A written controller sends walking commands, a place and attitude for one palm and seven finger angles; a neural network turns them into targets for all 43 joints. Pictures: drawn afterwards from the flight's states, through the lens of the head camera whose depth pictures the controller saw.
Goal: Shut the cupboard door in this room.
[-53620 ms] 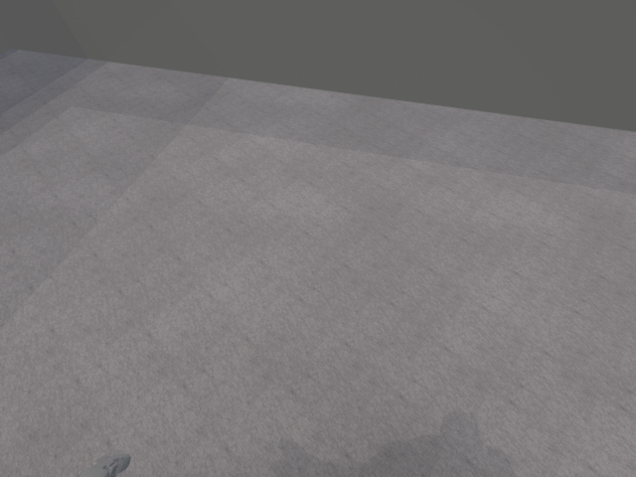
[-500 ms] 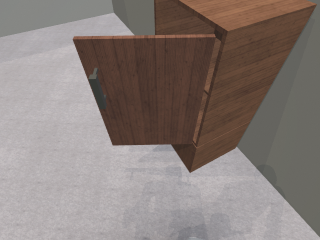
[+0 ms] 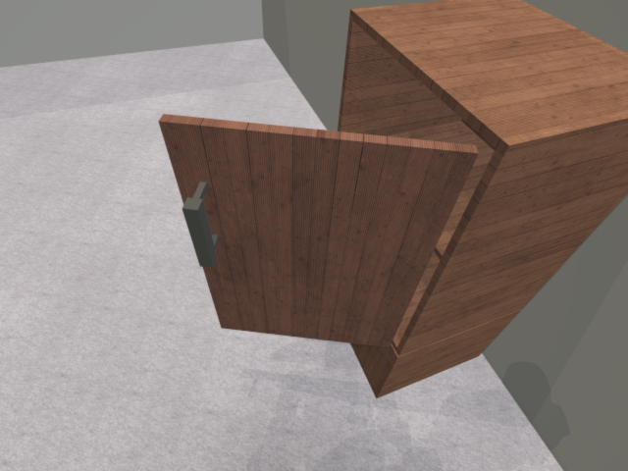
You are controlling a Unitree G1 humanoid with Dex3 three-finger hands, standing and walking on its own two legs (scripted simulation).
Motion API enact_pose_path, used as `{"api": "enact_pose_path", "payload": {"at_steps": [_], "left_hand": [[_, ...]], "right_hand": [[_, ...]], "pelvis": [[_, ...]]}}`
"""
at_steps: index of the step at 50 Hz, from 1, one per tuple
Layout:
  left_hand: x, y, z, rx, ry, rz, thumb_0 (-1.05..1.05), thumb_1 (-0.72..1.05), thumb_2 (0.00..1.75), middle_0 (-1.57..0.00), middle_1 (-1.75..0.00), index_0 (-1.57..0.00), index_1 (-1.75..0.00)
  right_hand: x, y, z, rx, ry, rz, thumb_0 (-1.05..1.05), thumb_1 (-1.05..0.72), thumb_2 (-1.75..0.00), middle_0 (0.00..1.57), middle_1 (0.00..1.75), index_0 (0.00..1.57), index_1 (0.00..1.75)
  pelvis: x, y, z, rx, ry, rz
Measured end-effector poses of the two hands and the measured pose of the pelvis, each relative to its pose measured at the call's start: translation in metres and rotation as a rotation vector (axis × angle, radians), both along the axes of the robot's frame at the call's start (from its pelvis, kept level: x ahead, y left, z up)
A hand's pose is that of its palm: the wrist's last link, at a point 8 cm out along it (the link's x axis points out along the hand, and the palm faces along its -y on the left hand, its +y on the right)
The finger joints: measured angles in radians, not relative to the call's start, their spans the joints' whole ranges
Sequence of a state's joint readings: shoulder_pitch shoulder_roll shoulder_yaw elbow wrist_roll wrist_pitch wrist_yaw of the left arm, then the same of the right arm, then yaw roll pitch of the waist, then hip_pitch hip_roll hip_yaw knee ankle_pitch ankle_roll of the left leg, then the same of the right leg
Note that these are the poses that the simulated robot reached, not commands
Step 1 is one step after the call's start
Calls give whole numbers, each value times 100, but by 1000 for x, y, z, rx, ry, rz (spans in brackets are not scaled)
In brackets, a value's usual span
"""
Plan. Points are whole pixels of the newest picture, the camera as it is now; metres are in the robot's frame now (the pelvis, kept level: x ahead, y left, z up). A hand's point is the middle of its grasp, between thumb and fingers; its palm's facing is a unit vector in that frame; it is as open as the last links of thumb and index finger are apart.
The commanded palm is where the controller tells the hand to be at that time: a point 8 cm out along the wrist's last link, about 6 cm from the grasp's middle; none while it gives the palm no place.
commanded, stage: come to a stop and stand still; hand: left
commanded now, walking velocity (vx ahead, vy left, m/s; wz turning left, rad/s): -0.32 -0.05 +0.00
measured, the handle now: (205, 225) +0.46 +0.22 +0.01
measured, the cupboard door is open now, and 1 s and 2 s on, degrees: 63 63 63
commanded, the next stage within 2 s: look again from close up in 1.26 s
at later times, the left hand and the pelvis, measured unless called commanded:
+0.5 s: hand out of the picture +0.00 +0.17 -0.16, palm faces +0.00 -0.97 -0.25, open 7.4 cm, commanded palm none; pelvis -0.03 -0.02 +0.01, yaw -2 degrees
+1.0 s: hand out of the picture -0.08 +0.27 -0.17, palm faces +0.00 -0.97 -0.22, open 7.4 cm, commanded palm none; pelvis -0.09 +0.08 +0.00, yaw -2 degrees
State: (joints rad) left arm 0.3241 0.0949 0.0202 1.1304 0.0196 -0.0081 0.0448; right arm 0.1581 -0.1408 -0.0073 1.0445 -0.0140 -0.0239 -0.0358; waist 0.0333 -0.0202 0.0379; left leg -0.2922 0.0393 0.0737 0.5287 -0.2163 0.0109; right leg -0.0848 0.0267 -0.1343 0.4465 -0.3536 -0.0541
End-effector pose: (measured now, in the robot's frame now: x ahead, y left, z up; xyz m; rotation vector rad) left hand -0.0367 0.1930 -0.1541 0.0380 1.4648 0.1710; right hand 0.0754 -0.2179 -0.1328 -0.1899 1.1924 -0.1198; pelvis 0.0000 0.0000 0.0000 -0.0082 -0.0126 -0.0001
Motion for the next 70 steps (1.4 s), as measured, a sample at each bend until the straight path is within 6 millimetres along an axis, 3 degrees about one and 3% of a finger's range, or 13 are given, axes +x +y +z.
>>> {"api": "enact_pose_path", "payload": {"at_steps": [3,7,15,24,27,33,38,43,52,61,70], "left_hand": [[11,4,1,8,0,-12,1,91,90,-20,-30,-20,-30],[25,19,6,52,-23,-46,1,91,90,-20,-30,-21,-30],[38,44,24,187,-110,-98,1,91,90,-20,-30,-20,-30],[35,27,29,143,-140,-125,1,91,90,-20,-30,-20,-30],[30,21,24,112,-148,-113,1,91,90,-20,-30,-20,-30],[10,34,12,99,-151,-93,1,93,89,-21,-30,-21,-30],[-14,60,6,83,-136,-117,1,92,89,-21,-30,-21,-30],[-27,91,10,87,-122,-116,1,91,89,-20,-30,-21,-30],[-54,126,16,101,-73,-109,1,91,90,-20,-30,-20,-30],[-71,122,15,74,-11,-95,1,91,90,-20,-30,-20,-30],[-59,101,11,27,1,-104,1,91,90,-20,-30,-20,-30]], "right_hand": [[8,6,-2,7,3,-9,1,-91,-90,20,30,19,29],[2,5,-7,17,17,-33,0,-91,-90,20,30,20,29],[-47,-30,-23,19,94,-83,1,-91,-90,20,30,20,29],[-98,-42,-13,14,175,-128,1,-91,-90,20,30,19,29],[-109,-35,-11,7,198,-120,1,-91,-90,20,30,19,29],[-122,-14,-13,-9,180,-97,1,-91,-90,20,30,19,29],[-125,21,-14,3,87,-101,1,-92,-90,20,30,19,29],[-144,51,-12,13,76,-91,1,-94,-90,20,30,19,29],[-173,90,-16,50,146,-79,1,-92,-90,20,30,20,29],[-171,99,-16,54,166,-82,1,-91,-90,20,30,20,29],[-156,89,-10,30,167,-88,1,-91,-90,20,30,20,29]], "pelvis": [[1,2,0,5,6,-9],[-7,1,-1,10,16,-22],[-28,-15,-5,21,7,-23],[-31,-20,5,32,0,-29],[-37,-16,5,26,-3,-22],[-54,4,-2,-21,-5,-14],[-70,34,-6,-34,-18,-21],[-79,61,-3,-18,-23,-34],[-90,88,0,4,-17,-30],[-86,96,1,10,-12,-28],[-72,91,3,12,3,-34]]}}
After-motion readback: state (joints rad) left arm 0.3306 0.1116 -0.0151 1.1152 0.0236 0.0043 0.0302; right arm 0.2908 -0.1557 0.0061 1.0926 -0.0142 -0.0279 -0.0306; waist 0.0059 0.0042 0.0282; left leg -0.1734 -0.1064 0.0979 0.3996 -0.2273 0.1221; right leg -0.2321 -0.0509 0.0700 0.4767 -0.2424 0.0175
